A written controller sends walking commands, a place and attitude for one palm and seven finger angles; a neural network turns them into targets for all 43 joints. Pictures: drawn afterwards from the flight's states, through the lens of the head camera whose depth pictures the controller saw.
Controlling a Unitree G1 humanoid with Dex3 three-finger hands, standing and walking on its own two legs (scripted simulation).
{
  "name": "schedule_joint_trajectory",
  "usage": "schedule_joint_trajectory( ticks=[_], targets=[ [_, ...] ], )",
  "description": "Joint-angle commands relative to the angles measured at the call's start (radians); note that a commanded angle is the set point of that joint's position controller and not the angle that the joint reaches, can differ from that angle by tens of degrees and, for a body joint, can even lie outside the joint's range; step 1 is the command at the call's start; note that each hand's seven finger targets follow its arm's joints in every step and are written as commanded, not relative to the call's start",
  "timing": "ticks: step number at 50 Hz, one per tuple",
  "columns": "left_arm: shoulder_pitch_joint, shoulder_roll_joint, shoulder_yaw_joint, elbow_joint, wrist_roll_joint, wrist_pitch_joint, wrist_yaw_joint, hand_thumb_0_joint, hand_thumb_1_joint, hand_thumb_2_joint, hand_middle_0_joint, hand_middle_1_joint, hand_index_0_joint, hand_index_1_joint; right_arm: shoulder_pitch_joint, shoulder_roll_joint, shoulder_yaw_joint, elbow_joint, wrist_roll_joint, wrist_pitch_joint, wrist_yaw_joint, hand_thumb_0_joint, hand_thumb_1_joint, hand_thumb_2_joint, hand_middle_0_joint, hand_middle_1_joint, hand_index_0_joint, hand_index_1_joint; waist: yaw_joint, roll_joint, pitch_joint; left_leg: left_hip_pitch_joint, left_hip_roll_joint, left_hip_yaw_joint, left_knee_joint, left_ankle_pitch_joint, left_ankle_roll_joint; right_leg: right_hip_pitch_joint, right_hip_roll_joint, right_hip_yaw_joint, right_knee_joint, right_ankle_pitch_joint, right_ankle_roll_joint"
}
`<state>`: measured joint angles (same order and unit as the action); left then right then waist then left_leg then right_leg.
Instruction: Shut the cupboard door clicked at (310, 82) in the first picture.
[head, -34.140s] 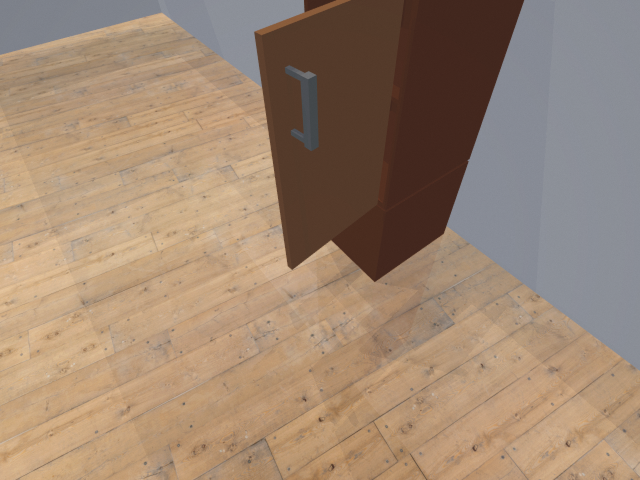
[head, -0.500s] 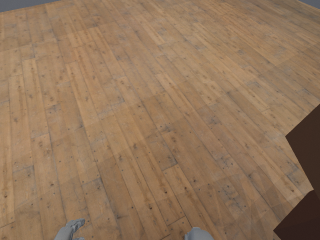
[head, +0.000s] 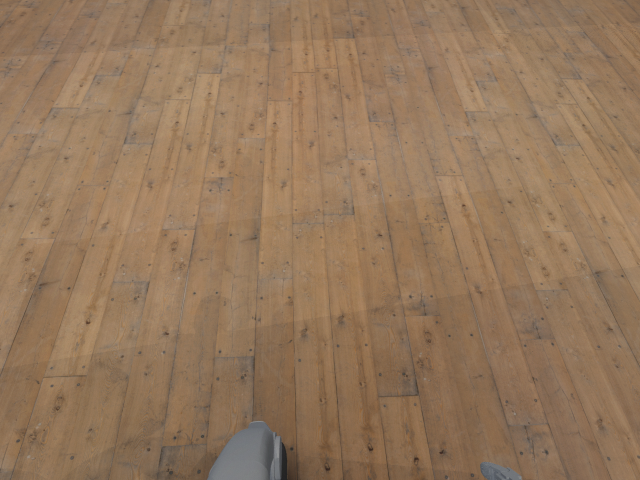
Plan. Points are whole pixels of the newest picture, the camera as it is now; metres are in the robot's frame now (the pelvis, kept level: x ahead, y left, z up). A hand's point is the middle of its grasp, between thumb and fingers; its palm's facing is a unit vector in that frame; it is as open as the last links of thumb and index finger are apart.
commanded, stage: walk to a spot facing it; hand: left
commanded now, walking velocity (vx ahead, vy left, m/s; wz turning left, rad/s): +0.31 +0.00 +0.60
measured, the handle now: out of the picture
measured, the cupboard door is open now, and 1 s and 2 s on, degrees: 60 60 60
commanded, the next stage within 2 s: turn to face it in 0.24 s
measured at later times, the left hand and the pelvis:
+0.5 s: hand (175, 342) +0.31 +0.25 -0.15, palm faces +0.15 -0.97 -0.17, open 7.4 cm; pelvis +0.21 +0.05 +0.01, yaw +9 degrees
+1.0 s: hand (194, 297) +0.39 +0.24 -0.16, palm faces -0.02 -0.98 -0.22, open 7.4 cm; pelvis +0.34 +0.05 +0.01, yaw -5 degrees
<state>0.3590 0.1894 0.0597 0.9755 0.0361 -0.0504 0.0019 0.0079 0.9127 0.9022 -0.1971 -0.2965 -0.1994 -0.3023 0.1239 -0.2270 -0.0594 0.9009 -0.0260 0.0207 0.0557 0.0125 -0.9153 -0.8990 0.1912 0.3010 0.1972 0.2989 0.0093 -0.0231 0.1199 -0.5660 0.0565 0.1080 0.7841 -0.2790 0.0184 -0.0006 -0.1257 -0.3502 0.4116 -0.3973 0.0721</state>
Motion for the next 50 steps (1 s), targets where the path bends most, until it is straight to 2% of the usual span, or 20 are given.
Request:
schedule_joint_trajectory(
  ticks=[1, 2, 3, 4, 5, 7, 9, 16, 18, 22, 26, 29, 31, 32, 33, 34, 36, 39, 43, 50],
  targets=[
    [-0.018, 0.231, 0.053, -0.075, -0.015, -0.023, 0.003, 0.0, 0.9, 0.9, -0.2, -0.3, -0.2, -0.3, 0.191, -0.097, -0.019, -0.045, -0.008, -0.043, -0.004, 0.0, -0.9, -0.9, 0.2, 0.3, 0.2, 0.3, -0.128, -0.067, -0.212, 0.398, -0.109, 0.082, -0.184, 0.041, 0.06, -0.069, -0.224, 0.029, 0.31, 0.843, -0.096],
    [-0.019, 0.199, 0.052, -0.099, -0.019, -0.019, -0.008, 0.0, 0.9, 0.9, -0.2, -0.3, -0.2, -0.3, 0.331, -0.202, -0.046, -0.019, -0.015, -0.047, -0.017, 0.0, -0.9, -0.9, 0.2, 0.3, 0.2, 0.3, -0.196, 0.108, -0.327, 0.653, 0.025, -0.133, -0.242, 0.039, 0.119, -0.274, -0.156, 0.037, 0.591, 0.523, -0.059],
    [-0.039, 0.135, 0.031, -0.154, -0.026, -0.012, -0.024, 0.0, 0.9, 0.9, -0.2, -0.3, -0.2, -0.3, 0.414, -0.337, -0.074, -0.012, -0.016, -0.057, -0.03, 0.0, -0.9, -0.9, 0.2, 0.3, 0.2, 0.3, -0.206, 0.359, -0.393, 0.839, 0.321, -0.638, -0.351, 0.218, 0.247, -0.63, 0.023, 0.119, 0.927, -0.194, -0.001],
    [-0.136, 0.169, 0.031, -0.195, -0.026, -0.003, -0.015, 0.0, 0.9, 0.9, -0.2, -0.3, -0.2, -0.3, 0.41, -0.351, -0.076, -0.002, 0.004, -0.047, -0.047, 0.0, -0.9, -0.9, 0.2, 0.3, 0.2, 0.3, -0.206, 0.207, -0.409, 0.864, 0.37, -0.729, -0.428, 0.293, 0.285, -0.729, 0.022, 0.296, 1.028, -0.176, -0.021],
    [-0.177, 0.161, 0.036, -0.203, -0.026, -0.003, -0.008, 0.0, 0.9, 0.9, -0.2, -0.3, -0.2, -0.3, 0.341, -0.325, -0.069, -0.015, 0.005, -0.047, -0.056, 0.0, -0.9, -0.9, 0.2, 0.3, 0.2, 0.3, -0.165, 0.101, -0.316, 0.741, 0.355, -0.639, -0.446, 0.256, 0.257, -0.735, -0.013, 0.325, 1.041, -0.104, -0.028],
    [-0.13, 0.131, 0.04, -0.146, -0.013, 0.008, -0.007, 0.0, 0.9, 0.9, -0.2, -0.3, -0.2, -0.3, 0.19, -0.215, -0.034, -0.061, 0.002, -0.069, -0.069, 0.0, -0.9, -0.9, 0.2, 0.3, 0.2, 0.3, -0.087, 0.106, -0.2, 0.48, 0.255, -0.461, -0.458, 0.262, 0.174, -0.665, -0.057, 0.364, 0.979, 0.031, -0.023],
    [-0.054, 0.113, 0.039, -0.107, -0.001, 0.03, -0.016, 0.0, 0.9, 0.9, -0.2, -0.3, -0.2, -0.3, 0.124, -0.158, -0.012, -0.062, 0.004, -0.084, -0.07, 0.0, -0.9, -0.9, 0.2, 0.3, 0.2, 0.3, -0.025, 0.124, -0.141, 0.379, 0.167, -0.319, -0.491, 0.314, 0.126, -0.593, -0.041, 0.353, 0.871, 0.104, -0.007],
    [-0.136, 0.096, 0.031, -0.126, -0.006, 0.052, -0.013, 0.0, 0.9, 0.9, -0.2, -0.3, -0.2, -0.3, 0.213, -0.122, -0.007, 0.002, 0.014, -0.088, -0.078, 0.0, -0.9, -0.9, 0.2, 0.3, 0.2, 0.3, -0.019, 0.073, -0.119, 0.501, 0.136, -0.308, -0.535, 0.494, 0.103, -0.682, 0.003, 0.353, 0.693, 0.253, 0.016],
    [-0.155, 0.085, 0.021, -0.124, -0.009, 0.052, -0.009, 0.0, 0.9, 0.9, -0.2, -0.3, -0.2, -0.3, 0.234, -0.092, 0.001, 0.025, 0.015, -0.085, -0.084, 0.0, -0.9, -0.9, 0.2, 0.3, 0.2, 0.3, -0.017, 0.101, -0.111, 0.548, 0.12, -0.254, -0.513, 0.629, 0.091, -0.679, 0.016, 0.344, 0.617, 0.287, 0.011],
    [-0.219, 0.051, -0.003, -0.112, -0.017, 0.052, -0.001, 0.0, 0.9, 0.9, -0.2, -0.3, -0.2, -0.3, 0.306, -0.052, 0.016, 0.081, 0.007, -0.083, -0.099, 0.0, -0.9, -0.9, 0.2, 0.3, 0.2, 0.3, -0.037, 0.122, -0.083, 0.583, 0.112, -0.179, -0.465, 0.891, 0.054, -0.609, 0.074, 0.323, 0.467, 0.321, -0.035],
    [-0.257, 0.046, -0.005, -0.116, -0.017, 0.051, -0.001, 0.0, 0.9, 0.9, -0.2, -0.3, -0.2, -0.3, 0.34, -0.056, 0.014, 0.117, -0.004, -0.071, -0.11, 0.0, -0.9, -0.9, 0.2, 0.3, 0.2, 0.3, -0.051, 0.127, -0.048, 0.633, 0.161, -0.141, -0.396, 1.002, 0.065, -0.552, 0.112, 0.293, 0.324, 0.259, -0.086],
    [-0.17, 0.067, 0.009, -0.105, -0.016, 0.052, -0.002, 0.0, 0.9, 0.9, -0.2, -0.3, -0.2, -0.3, 0.303, -0.081, 0.004, 0.114, 0.003, -0.059, -0.12, 0.0, -0.9, -0.9, 0.2, 0.3, 0.2, 0.3, -0.001, 0.107, -0.072, 0.619, 0.199, -0.124, -0.256, 1.116, 0.068, -0.418, 0.145, 0.272, 0.254, 0.215, -0.116],
    [0.016, 0.104, 0.029, -0.06, -0.012, 0.044, -0.001, 0.0, 0.9, 0.9, -0.2, -0.3, -0.2, -0.3, 0.246, -0.099, -0.003, 0.093, 0.023, -0.058, -0.12, 0.0, -0.9, -0.9, 0.2, 0.3, 0.2, 0.3, 0.091, 0.057, -0.149, 0.481, 0.15, -0.093, -0.008, 1.005, 0.026, -0.141, 0.134, 0.313, 0.133, 0.394, -0.154],
    [0.115, 0.173, 0.046, -0.034, -0.003, 0.031, 0.008, 0.0, 0.9, 0.9, -0.2, -0.3, -0.2, -0.3, 0.246, -0.077, -0.007, 0.075, 0.036, -0.058, -0.113, 0.0, -0.9, -0.9, 0.2, 0.3, 0.2, 0.3, 0.112, -0.105, -0.252, 0.3, 0.01, -0.023, 0.294, 0.597, -0.021, 0.048, -0.053, 0.561, 0.098, 0.802, -0.257],
    [0.139, 0.215, 0.049, -0.027, -0.019, 0.028, 0.014, 0.0, 0.9, 0.9, -0.2, -0.3, -0.2, -0.3, 0.255, -0.051, -0.005, 0.055, 0.04, -0.057, -0.107, 0.0, -0.9, -0.9, 0.2, 0.3, 0.2, 0.3, 0.081, -0.186, -0.286, 0.117, -0.145, -0.009, 0.562, -0.329, -0.05, 0.107, -0.28, 0.848, 0.001, 1.143, -0.389],
    [0.068, 0.193, 0.044, -0.051, -0.027, 0.038, 0.028, 0.0, 0.9, 0.9, -0.2, -0.3, -0.2, -0.3, 0.214, -0.049, -0.004, 0.046, 0.032, -0.038, -0.109, 0.0, -0.9, -0.9, 0.2, 0.3, 0.2, 0.3, 0.066, -0.137, -0.215, 0.069, -0.087, -0.157, 0.579, -0.345, -0.039, 0.014, -0.264, 0.862, -0.058, 0.961, -0.413],
    [-0.085, 0.141, 0.035, -0.092, -0.026, 0.043, 0.037, 0.0, 0.9, 0.9, -0.2, -0.3, -0.2, -0.3, 0.154, -0.034, 0.002, 0.035, 0.02, -0.021, -0.095, 0.0, -0.9, -0.9, 0.2, 0.3, 0.2, 0.3, 0.008, -0.06, -0.121, 0.042, -0.02, -0.167, 0.521, -0.222, -0.047, -0.172, -0.174, 0.755, -0.102, 0.705, -0.354],
    [-0.128, 0.138, 0.036, -0.108, -0.017, 0.036, 0.036, 0.0, 0.9, 0.9, -0.2, -0.3, -0.2, -0.3, 0.174, 0.0, 0.006, 0.039, 0.01, 0.005, -0.081, 0.0, -0.9, -0.9, 0.2, 0.3, 0.2, 0.3, -0.035, 0.025, -0.173, 0.106, -0.004, -0.139, 0.386, -0.134, -0.066, -0.255, -0.089, 0.628, -0.115, 0.539, -0.289],
    [-0.081, 0.149, 0.044, -0.083, -0.015, 0.035, 0.02, 0.0, 0.9, 0.9, -0.2, -0.3, -0.2, -0.3, 0.121, -0.01, -0.002, 0.004, 0.008, 0.008, -0.078, 0.0, -0.9, -0.9, 0.2, 0.3, 0.2, 0.3, -0.015, -0.059, -0.2, 0.045, -0.01, -0.126, 0.269, -0.078, -0.083, -0.178, -0.047, 0.639, -0.092, 0.528, -0.251],
    [-0.051, 0.192, 0.065, -0.102, -0.008, 0.049, 0.011, 0.0, 0.9, 0.9, -0.2, -0.3, -0.2, -0.3, -0.031, -0.037, -0.002, -0.078, 0.02, -0.009, -0.084, 0.0, -0.9, -0.9, 0.2, 0.3, 0.2, 0.3, 0.025, -0.124, -0.205, 0.068, -0.046, -0.119, 0.045, -0.143, -0.096, -0.103, -0.048, 0.733, -0.002, 0.733, -0.263]
  ],
)
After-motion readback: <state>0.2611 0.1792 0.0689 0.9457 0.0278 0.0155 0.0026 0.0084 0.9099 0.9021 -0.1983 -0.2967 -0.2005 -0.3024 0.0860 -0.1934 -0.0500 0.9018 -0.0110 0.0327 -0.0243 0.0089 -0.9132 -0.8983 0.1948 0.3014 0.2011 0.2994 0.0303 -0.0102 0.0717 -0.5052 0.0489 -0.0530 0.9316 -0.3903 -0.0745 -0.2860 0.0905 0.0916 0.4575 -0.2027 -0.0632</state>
